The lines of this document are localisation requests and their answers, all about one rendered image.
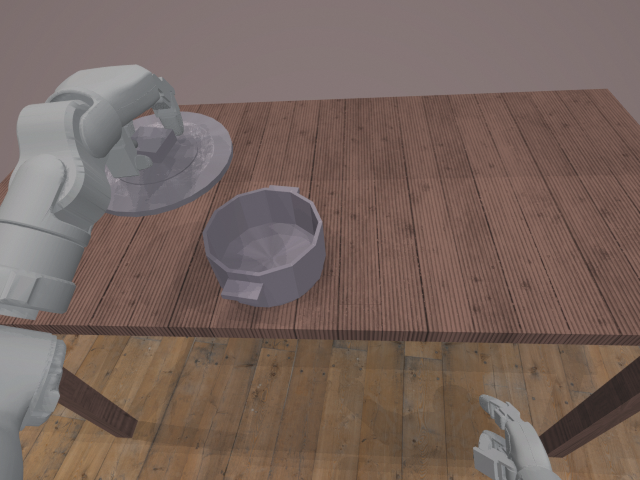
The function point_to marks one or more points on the robot left upper arm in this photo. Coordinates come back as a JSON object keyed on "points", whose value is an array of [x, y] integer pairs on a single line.
{"points": [[31, 365]]}

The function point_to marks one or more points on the robot left forearm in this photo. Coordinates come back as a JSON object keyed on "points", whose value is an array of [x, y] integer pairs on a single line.
{"points": [[56, 193]]}

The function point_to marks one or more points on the knob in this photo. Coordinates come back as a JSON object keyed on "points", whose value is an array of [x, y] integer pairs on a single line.
{"points": [[155, 143]]}

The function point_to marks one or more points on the table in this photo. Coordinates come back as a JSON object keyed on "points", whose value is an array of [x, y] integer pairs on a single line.
{"points": [[485, 218]]}

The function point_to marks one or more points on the robot left hand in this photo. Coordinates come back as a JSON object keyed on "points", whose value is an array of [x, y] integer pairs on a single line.
{"points": [[131, 90]]}

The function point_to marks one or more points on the pot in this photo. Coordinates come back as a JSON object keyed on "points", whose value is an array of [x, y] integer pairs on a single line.
{"points": [[266, 247]]}

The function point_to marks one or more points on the lid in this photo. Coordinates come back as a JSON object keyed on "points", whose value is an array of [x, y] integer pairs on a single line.
{"points": [[196, 163]]}

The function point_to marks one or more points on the robot right hand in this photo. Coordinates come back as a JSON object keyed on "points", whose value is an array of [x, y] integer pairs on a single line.
{"points": [[499, 458]]}

